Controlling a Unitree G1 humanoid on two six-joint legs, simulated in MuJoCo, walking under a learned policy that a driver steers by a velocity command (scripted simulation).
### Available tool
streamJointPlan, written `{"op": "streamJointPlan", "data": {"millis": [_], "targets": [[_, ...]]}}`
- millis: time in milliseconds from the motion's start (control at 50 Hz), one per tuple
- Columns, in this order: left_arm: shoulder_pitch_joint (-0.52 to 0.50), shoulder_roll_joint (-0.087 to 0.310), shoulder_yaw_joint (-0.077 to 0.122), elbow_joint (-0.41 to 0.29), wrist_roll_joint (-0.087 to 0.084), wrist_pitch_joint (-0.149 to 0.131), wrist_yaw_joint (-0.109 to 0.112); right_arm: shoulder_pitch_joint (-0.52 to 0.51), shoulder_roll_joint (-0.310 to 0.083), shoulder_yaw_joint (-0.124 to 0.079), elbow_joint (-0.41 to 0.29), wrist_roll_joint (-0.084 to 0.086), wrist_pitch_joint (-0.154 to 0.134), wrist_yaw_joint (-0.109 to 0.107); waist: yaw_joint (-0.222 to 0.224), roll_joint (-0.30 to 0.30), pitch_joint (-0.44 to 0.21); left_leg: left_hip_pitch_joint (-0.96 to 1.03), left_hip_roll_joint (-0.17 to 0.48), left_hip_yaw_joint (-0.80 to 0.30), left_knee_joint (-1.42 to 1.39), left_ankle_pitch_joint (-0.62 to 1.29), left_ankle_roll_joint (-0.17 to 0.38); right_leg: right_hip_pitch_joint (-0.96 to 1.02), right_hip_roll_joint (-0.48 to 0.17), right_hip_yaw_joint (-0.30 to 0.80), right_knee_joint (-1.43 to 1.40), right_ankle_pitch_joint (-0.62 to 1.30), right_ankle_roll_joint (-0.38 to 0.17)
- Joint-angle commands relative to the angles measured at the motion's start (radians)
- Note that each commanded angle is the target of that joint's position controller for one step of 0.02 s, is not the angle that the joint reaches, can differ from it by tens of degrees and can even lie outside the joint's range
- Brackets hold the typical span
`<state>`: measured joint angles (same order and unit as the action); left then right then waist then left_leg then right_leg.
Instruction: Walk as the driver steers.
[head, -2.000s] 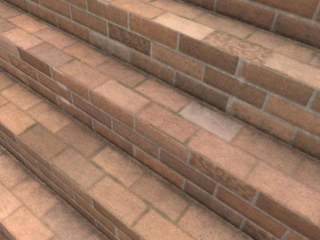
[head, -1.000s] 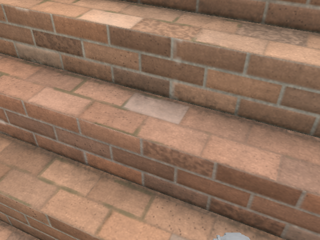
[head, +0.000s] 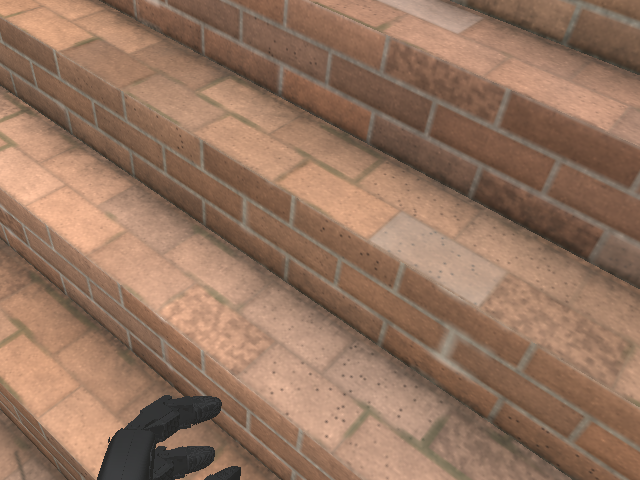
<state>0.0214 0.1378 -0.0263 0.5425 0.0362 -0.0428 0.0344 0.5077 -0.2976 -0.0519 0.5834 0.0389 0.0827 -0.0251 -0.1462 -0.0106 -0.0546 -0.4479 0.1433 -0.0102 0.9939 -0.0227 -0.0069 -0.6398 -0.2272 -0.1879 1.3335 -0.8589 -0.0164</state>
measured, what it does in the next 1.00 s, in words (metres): goes down, turning right: left foot 0.44 m lower, then right foot 0.22 m higher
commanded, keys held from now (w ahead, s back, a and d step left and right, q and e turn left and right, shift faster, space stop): w+q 0.04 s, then w+e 0.80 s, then e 0.16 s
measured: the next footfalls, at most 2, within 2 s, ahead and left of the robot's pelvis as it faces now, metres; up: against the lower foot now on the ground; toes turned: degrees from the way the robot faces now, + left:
left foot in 0.16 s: -0.14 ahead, +0.17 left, -0.44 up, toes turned +10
right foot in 0.54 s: +0.05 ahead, +0.07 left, -0.22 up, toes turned -13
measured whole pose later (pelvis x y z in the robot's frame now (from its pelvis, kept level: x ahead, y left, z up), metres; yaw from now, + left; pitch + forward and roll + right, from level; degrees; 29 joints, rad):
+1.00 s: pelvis +0.18 +0.22 -0.16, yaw -19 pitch +1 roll +3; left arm 0.23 0.23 0.03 0.70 -0.02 -0.03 0.04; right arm 0.32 -0.18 0.04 0.62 -0.05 -0.04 -0.01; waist -0.08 -0.06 -0.03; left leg -0.67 0.05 0.13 1.03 -0.39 0.00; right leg -0.52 0.03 0.23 1.61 -0.54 0.04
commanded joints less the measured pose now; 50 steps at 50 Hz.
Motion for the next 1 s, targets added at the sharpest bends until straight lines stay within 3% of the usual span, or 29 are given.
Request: {"op": "streamJointPlan", "data": {"millis": [20,60,80,140,160,180,200,220,240,260,280,300,340,400,460,500,540,560,580,620,660,800,860,900,920,940,960,980,1000], "targets": [[-0.147,0.074,0.035,-0.124,-0.063,0.006,-0.005,0.027,0.099,0.043,0.023,-0.036,-0.012,-0.007,0.025,-0.038,0.085,0.112,-0.011,0.137,-0.361,0.387,0.077,-0.159,-0.116,0.073,0.047,0.036,0.045],[-0.250,0.023,0.021,-0.198,-0.102,0.015,-0.020,0.119,0.070,0.037,0.075,-0.057,-0.020,-0.019,0.012,-0.052,0.082,0.239,0.014,0.114,-0.504,0.491,0.150,-0.283,-0.091,0.052,0.344,0.041,0.067],[-0.231,-0.033,-0.002,-0.227,-0.047,0.027,-0.031,0.209,0.004,0.021,0.140,-0.070,-0.038,-0.014,-0.014,0.203,0.130,0.200,-0.119,0.203,-0.562,0.362,0.138,-0.281,0.077,-0.143,0.640,-0.009,0.151],[-0.255,-0.082,-0.003,-0.258,-0.114,0.039,0.005,-0.015,0.028,0.068,0.096,-0.078,-0.031,0.020,0.137,0.111,0.192,0.323,0.105,0.058,-0.998,0.845,0.240,-0.474,0.136,0.008,0.949,-0.119,0.080],[-0.321,-0.155,-0.023,-0.284,-0.098,0.050,-0.010,-0.012,0.034,0.103,0.088,-0.099,-0.025,0.032,0.125,0.144,0.184,0.390,0.122,0.030,-0.903,1.031,0.198,-0.655,0.241,0.003,1.307,-0.246,0.108],[-0.288,-0.259,-0.043,-0.279,-0.092,0.026,-0.037,-0.012,-0.118,0.077,0.099,-0.141,-0.048,0.038,0.170,0.364,0.086,0.418,0.072,0.049,-0.420,1.753,0.010,-0.825,0.307,0.101,1.743,-0.244,0.136],[0.051,-0.043,0.000,-0.138,-0.140,-0.025,-0.048,0.155,-0.291,-0.029,0.192,-0.059,-0.040,0.067,0.186,0.444,-0.066,0.552,0.164,-0.033,-0.291,1.361,0.102,-0.866,0.248,0.155,1.626,0.023,0.150],[-0.045,-0.025,-0.003,-0.130,-0.113,-0.054,-0.042,0.230,-0.205,-0.010,0.219,-0.028,-0.004,0.064,0.097,0.331,-0.028,0.666,0.140,-0.046,-0.351,0.919,0.149,-1.026,0.263,0.227,1.606,0.119,0.126],[-0.162,-0.064,-0.018,-0.129,-0.118,-0.057,-0.036,0.189,-0.145,0.000,0.211,-0.068,-0.001,0.045,0.083,0.232,0.002,0.699,0.187,-0.048,-0.477,0.459,0.172,-1.059,0.229,0.237,1.490,0.323,0.106],[-0.112,-0.128,-0.051,-0.183,-0.151,-0.013,0.004,0.038,-0.347,-0.059,0.169,-0.082,-0.054,0.002,0.150,0.375,0.001,0.543,0.609,-0.551,-0.885,-0.299,0.359,-1.036,0.047,0.312,1.321,0.398,0.120],[-0.247,-0.050,-0.012,-0.136,-0.153,0.007,0.027,0.044,-0.141,-0.006,0.178,-0.090,-0.071,-0.051,0.063,0.128,0.166,0.612,0.601,-0.638,-0.974,-0.618,0.335,-1.221,0.101,0.360,1.387,0.501,0.136],[-0.284,0.035,0.024,-0.077,-0.127,0.027,0.034,0.041,-0.019,0.038,0.188,-0.113,-0.073,-0.082,0.047,0.134,0.265,0.624,0.503,-0.530,-0.968,-0.662,0.256,-1.254,0.177,0.352,1.384,0.525,0.119],[-0.284,-0.002,0.017,-0.024,-0.058,0.041,0.020,0.044,0.061,0.066,0.211,-0.083,-0.076,-0.073,0.011,0.129,0.322,0.584,0.274,-0.231,-0.872,-0.340,0.129,-1.208,0.246,0.269,1.368,0.535,0.099],[-0.277,-0.077,-0.013,-0.047,-0.091,0.017,-0.031,-0.002,0.135,0.087,0.257,-0.087,-0.086,-0.064,0.082,0.243,0.306,0.293,0.071,0.093,-0.871,0.233,0.011,-0.838,0.268,0.138,1.013,0.612,0.004],[-0.159,0.006,-0.001,-0.079,-0.088,0.028,-0.047,-0.008,-0.008,0.087,0.260,-0.041,-0.129,-0.090,0.263,0.296,0.020,0.124,0.035,0.236,-0.863,1.877,0.074,0.042,0.438,-0.187,0.439,0.352,-0.091],[0.051,0.106,0.039,-0.045,-0.054,0.056,-0.025,-0.093,-0.192,0.042,0.232,-0.050,-0.123,-0.095,0.386,0.398,-0.018,0.515,0.194,0.152,-0.569,2.600,0.089,-0.070,0.458,-0.126,0.217,-0.131,-0.120],[0.398,0.185,0.058,0.037,-0.017,0.055,-0.051,-0.272,-0.308,-0.010,0.116,-0.041,-0.093,-0.126,0.517,0.237,-0.127,0.727,0.203,0.107,-0.114,2.394,0.014,0.053,0.324,0.188,-0.427,0.259,-0.244],[0.580,0.200,0.050,0.171,0.046,0.038,-0.076,-0.444,-0.232,0.009,-0.041,-0.025,-0.111,-0.121,0.521,-0.191,-0.132,0.240,0.013,0.055,0.195,1.124,-0.021,0.456,0.338,0.392,-0.555,0.657,-0.264],[0.426,0.148,0.037,0.201,0.073,0.016,-0.061,-0.473,-0.021,0.052,-0.123,-0.010,-0.144,-0.069,0.328,-0.511,0.016,-0.077,-0.261,-0.049,0.555,-0.153,-0.095,0.360,0.234,0.748,-0.680,0.736,-0.352],[0.107,-0.022,0.003,0.076,0.016,-0.023,-0.038,-0.230,0.031,0.042,-0.091,0.013,-0.162,0.019,0.096,-0.189,0.140,-0.344,-0.263,-0.237,0.867,-0.430,-0.048,0.133,0.146,0.608,-0.525,0.591,-0.348],[-0.082,-0.069,-0.016,0.043,-0.026,-0.024,-0.020,-0.044,0.047,0.047,-0.027,-0.038,-0.118,0.049,-0.065,0.015,0.195,-0.267,-0.183,-0.094,0.854,-0.432,-0.017,-0.220,0.104,0.475,-0.499,0.294,-0.247],[0.207,0.132,0.045,0.089,0.009,-0.030,0.022,-0.384,0.077,0.088,-0.100,-0.035,-0.131,0.056,0.105,0.014,0.082,-0.616,-0.067,-0.012,0.712,-0.116,-0.026,0.161,0.041,0.514,-0.515,0.311,-0.206],[0.239,0.145,0.080,0.072,-0.035,-0.001,0.027,-0.511,0.066,0.098,-0.162,-0.040,-0.136,0.060,0.154,-0.103,0.009,-0.524,-0.025,-0.018,0.329,-0.210,-0.069,0.210,0.047,0.540,-0.551,0.340,-0.164],[0.266,0.159,0.084,0.080,-0.074,0.035,0.045,-0.368,0.016,0.079,-0.137,-0.003,-0.127,0.055,0.089,-0.143,-0.004,-0.044,-0.126,0.168,-0.276,-0.517,-0.078,0.108,0.169,0.402,-0.512,0.477,-0.101],[0.166,0.143,0.069,0.077,-0.049,0.025,0.040,-0.105,-0.051,0.021,-0.022,-0.007,-0.112,0.043,-0.039,-0.123,-0.106,0.267,-0.174,0.246,-0.333,-0.184,-0.046,0.086,0.181,0.339,-0.316,0.717,-0.095],[0.128,0.016,0.029,0.061,-0.026,-0.017,0.019,0.068,-0.129,-0.010,0.058,-0.057,-0.128,0.038,-0.048,0.115,-0.194,0.543,-0.034,-0.104,-0.335,0.236,0.033,-0.082,0.277,0.356,0.057,0.394,-0.026],[0.212,-0.024,0.011,0.023,-0.077,-0.031,-0.010,0.091,-0.211,-0.018,0.019,-0.131,-0.146,0.008,0.012,0.356,-0.356,0.565,0.283,-0.885,-0.643,0.229,0.254,-0.193,0.379,0.416,0.413,0.358,0.051],[0.184,0.039,0.031,0.029,-0.072,-0.040,-0.021,-0.046,-0.176,-0.004,-0.066,-0.143,-0.158,-0.007,0.044,0.207,-0.352,0.533,0.352,-0.959,-0.674,0.036,0.335,-0.244,0.339,0.421,0.697,0.421,0.087],[0.078,0.113,0.042,-0.024,-0.074,-0.012,-0.017,-0.170,-0.114,0.019,-0.098,-0.114,-0.146,-0.027,0.066,0.140,-0.212,0.407,0.286,-0.682,-0.620,-0.220,0.307,-0.286,0.263,0.343,0.661,0.521,0.104]]}}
